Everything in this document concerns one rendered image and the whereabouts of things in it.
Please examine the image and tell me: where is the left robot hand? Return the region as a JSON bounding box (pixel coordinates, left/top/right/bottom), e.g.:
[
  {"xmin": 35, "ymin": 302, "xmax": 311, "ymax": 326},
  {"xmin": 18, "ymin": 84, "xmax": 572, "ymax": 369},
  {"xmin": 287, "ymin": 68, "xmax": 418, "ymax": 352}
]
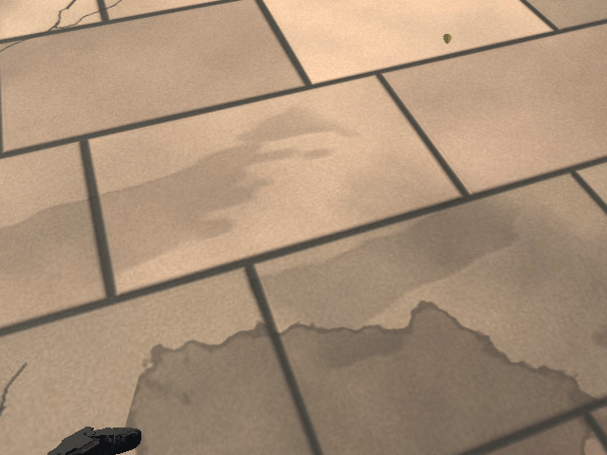
[{"xmin": 47, "ymin": 427, "xmax": 141, "ymax": 455}]

